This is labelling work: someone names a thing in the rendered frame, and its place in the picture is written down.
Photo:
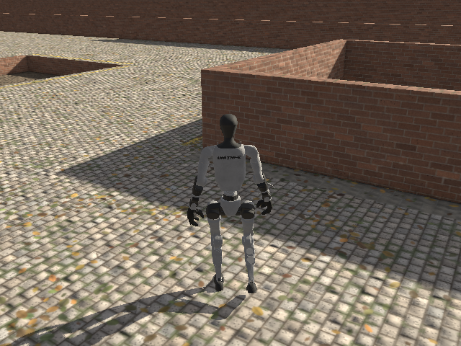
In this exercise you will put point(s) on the left robot foot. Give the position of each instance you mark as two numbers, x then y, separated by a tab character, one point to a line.
219	284

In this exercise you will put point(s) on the right robot hand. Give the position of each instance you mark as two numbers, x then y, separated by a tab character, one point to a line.
264	204

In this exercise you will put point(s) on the robot left thigh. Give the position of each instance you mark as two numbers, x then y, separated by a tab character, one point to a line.
213	217

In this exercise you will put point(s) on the left robot hand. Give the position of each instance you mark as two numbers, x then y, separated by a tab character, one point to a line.
191	216

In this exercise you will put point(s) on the left robot forearm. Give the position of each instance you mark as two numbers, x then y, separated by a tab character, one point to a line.
195	197

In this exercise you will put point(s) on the robot right upper arm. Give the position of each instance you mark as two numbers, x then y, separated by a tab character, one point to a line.
252	152

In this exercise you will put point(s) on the robot left upper arm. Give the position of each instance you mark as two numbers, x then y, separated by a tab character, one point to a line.
206	153

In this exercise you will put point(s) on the right robot forearm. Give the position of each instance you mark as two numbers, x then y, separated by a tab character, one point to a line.
264	190

